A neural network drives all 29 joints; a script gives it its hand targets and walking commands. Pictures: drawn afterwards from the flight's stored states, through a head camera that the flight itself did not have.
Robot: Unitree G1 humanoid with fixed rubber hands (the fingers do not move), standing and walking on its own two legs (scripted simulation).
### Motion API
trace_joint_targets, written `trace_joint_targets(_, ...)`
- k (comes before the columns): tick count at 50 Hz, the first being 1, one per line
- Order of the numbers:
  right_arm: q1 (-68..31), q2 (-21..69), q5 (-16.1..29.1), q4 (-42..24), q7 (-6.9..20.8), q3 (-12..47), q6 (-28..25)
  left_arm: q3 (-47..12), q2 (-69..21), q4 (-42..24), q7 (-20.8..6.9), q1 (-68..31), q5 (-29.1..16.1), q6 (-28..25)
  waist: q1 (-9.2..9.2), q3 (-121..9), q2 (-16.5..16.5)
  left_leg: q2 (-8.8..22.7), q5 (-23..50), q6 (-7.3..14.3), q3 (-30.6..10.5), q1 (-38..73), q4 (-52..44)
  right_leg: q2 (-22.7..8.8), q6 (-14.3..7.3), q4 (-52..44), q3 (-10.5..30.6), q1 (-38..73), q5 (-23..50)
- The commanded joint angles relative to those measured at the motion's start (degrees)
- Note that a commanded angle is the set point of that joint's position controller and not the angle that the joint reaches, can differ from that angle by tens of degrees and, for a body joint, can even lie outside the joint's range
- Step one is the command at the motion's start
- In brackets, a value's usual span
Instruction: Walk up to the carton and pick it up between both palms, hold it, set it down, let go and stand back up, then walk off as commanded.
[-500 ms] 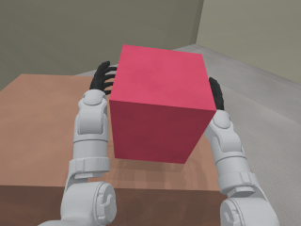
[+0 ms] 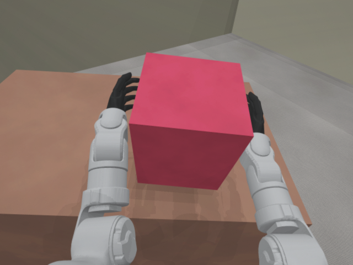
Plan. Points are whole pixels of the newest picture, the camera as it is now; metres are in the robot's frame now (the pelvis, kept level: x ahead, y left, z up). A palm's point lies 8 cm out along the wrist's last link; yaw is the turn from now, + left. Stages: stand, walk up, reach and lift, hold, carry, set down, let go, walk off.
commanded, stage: set down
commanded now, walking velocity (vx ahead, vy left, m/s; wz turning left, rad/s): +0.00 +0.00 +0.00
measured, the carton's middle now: (185, 127) +0.40 -0.02 +0.13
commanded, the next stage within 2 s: none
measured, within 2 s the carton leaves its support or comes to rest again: rests again in 1.92 s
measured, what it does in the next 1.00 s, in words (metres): stands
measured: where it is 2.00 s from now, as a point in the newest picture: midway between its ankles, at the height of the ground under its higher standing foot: outside the picture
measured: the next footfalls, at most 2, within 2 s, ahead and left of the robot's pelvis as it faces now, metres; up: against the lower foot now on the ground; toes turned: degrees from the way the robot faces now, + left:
none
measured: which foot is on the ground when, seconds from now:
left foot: down 0.00-1.00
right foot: down 0.00-1.00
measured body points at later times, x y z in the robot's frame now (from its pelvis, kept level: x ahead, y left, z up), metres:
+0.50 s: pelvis +0.00 +0.00 +0.00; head -0.02 +0.03 +0.45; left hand +0.41 +0.12 +0.15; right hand +0.37 -0.18 +0.13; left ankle -0.03 +0.12 -0.75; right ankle +0.03 -0.14 -0.75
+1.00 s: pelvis +0.01 +0.00 +0.00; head +0.02 +0.03 +0.45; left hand +0.44 +0.10 +0.11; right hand +0.38 -0.20 +0.10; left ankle -0.03 +0.12 -0.75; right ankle +0.03 -0.14 -0.75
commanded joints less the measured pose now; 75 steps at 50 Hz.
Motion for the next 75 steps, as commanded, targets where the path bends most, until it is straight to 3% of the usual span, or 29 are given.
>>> trace_joint_targets(1, -41.12, 24.28, 0.45, -17.43, 5.09, 20.53, -7.72, -28.99, -29.18, -4.23, -7.31, -23.07, -9.47, -3.11, -4.37, -25.94, 2.68, -5.20, 27.99, -3.01, 3.13, 3.55, -0.32, 4.52, -0.09, 2.72, -6.69, 16.95, 19.46)
trace_joint_targets(11, -40.66, 25.62, -2.58, -14.40, 5.42, 17.40, -8.46, -25.94, -28.45, 2.86, -8.08, -24.46, -8.61, -5.21, -4.81, -23.12, 1.09, -5.65, 18.31, -1.72, 4.05, -2.13, -2.78, 3.57, 0.20, 2.31, -6.13, 17.01, 16.77)
trace_joint_targets(20, -42.35, 28.13, -4.58, -11.60, 5.18, 14.66, -10.15, -26.46, -30.34, 7.97, -8.00, -29.71, -9.99, -9.33, -6.48, -25.47, 1.62, -5.42, 15.89, -2.16, 3.97, -4.66, -2.96, 3.46, 0.25, 2.22, -5.93, 14.50, 15.53)
trace_joint_targets(32, -41.89, 30.80, -5.31, -8.92, 4.60, 13.53, -10.87, -28.10, -31.86, 11.50, -7.06, -34.22, -11.96, -13.98, -8.06, -31.42, 2.58, -5.41, 17.49, -3.19, 3.82, -5.79, -2.00, 3.44, 0.39, 2.78, -5.23, 13.32, 19.39)
trace_joint_targets(42, -39.92, 32.72, -4.60, -8.07, 4.07, 14.79, -11.12, -29.42, -32.10, 12.90, -5.79, -34.45, -12.86, -17.17, -8.22, -38.11, 4.23, -5.59, 23.26, -4.30, 3.50, -5.88, -0.08, 3.38, 0.36, 4.19, -4.10, 14.01, 27.85)
trace_joint_targets(53, -39.50, 33.81, -5.81, -4.89, 3.57, 12.79, -12.45, -29.17, -33.10, 16.69, -5.69, -36.60, -12.50, -19.81, -9.62, -40.00, 5.58, -5.40, 24.60, -4.94, 3.32, -6.41, 0.44, 3.56, 0.12, 4.29, -3.84, 11.87, 29.28)
trace_joint_targets(63, -40.58, 34.07, -7.59, 0.92, 3.88, 7.96, -13.24, -26.15, -32.75, 23.33, -5.79, -39.69, -11.34, -21.94, -9.82, -37.04, 6.44, -4.68, 21.62, -4.72, 3.65, -8.23, -0.23, 3.64, -0.08, 3.82, -3.70, 8.59, 25.33)
trace_joint_targets(75, -40.42, 36.98, -8.74, 2.38, 3.84, 8.46, -15.48, -25.78, -33.87, 26.71, -4.87, -39.92, -11.39, -26.02, -9.24, -43.07, 6.29, -4.65, 24.38, -4.70, 3.61, -10.62, 1.07, 3.50, -0.19, 5.33, -3.01, 9.51, 31.69)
